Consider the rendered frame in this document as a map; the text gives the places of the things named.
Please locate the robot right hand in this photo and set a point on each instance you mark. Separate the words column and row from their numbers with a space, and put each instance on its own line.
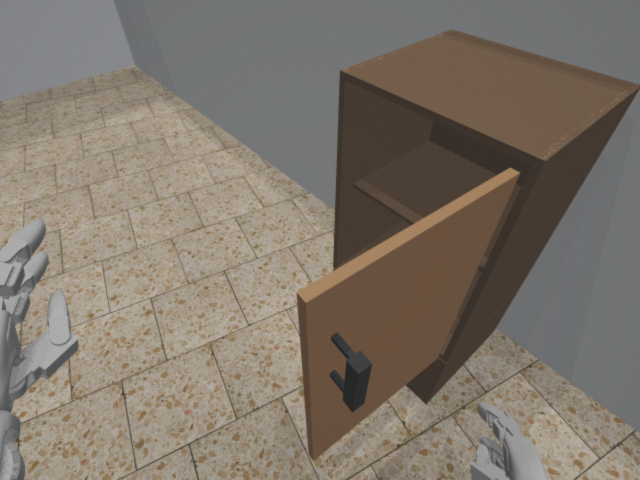
column 518, row 459

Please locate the robot left forearm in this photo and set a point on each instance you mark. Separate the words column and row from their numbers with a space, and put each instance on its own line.
column 12, row 466

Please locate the handle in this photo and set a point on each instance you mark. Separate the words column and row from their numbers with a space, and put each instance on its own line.
column 358, row 368

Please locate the cupboard door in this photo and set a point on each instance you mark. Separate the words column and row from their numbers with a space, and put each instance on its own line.
column 396, row 303

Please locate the robot left hand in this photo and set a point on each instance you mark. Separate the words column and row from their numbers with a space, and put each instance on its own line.
column 19, row 275

